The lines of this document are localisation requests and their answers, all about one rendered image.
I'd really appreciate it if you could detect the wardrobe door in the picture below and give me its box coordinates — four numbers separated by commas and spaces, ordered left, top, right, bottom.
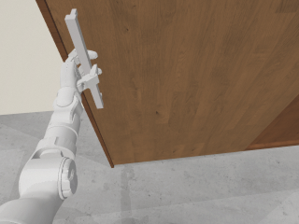
46, 0, 299, 165
251, 94, 299, 145

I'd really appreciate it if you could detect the left robot forearm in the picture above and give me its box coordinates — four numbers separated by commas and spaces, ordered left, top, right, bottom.
19, 87, 83, 196

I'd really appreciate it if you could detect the handle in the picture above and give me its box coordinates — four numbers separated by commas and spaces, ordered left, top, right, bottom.
64, 8, 104, 109

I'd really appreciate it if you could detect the left robot upper arm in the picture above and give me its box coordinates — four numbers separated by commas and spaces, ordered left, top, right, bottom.
0, 157, 78, 224

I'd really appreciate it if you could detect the left robot hand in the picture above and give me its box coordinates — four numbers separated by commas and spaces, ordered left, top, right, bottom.
60, 49, 102, 94

